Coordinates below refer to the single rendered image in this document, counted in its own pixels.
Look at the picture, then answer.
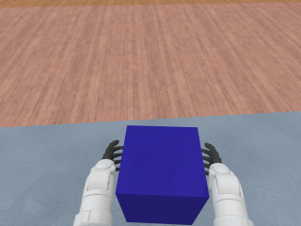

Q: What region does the robot right hand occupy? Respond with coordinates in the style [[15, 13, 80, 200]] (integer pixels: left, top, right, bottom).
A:
[[201, 142, 222, 176]]

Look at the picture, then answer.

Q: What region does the carton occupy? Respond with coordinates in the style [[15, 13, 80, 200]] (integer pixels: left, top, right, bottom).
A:
[[115, 125, 210, 225]]

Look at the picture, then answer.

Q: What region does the robot left hand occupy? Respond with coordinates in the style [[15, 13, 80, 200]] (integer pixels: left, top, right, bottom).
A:
[[102, 139, 123, 171]]

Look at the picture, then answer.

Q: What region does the robot right forearm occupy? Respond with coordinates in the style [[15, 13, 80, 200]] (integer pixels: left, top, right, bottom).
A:
[[208, 163, 254, 226]]

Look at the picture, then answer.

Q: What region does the robot left forearm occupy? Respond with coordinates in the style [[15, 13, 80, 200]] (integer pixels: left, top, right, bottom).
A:
[[72, 159, 116, 226]]

